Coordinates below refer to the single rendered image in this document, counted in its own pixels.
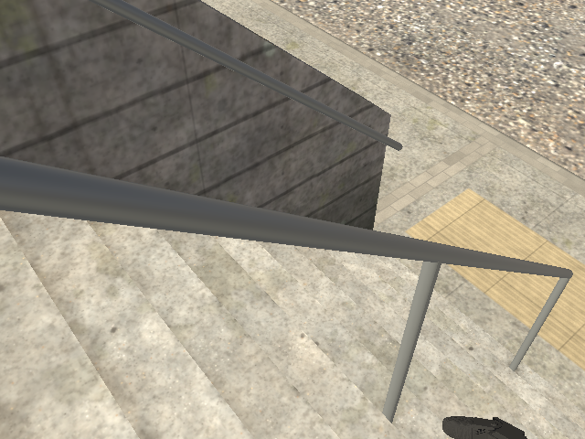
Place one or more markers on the right robot hand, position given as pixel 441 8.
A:
pixel 461 427

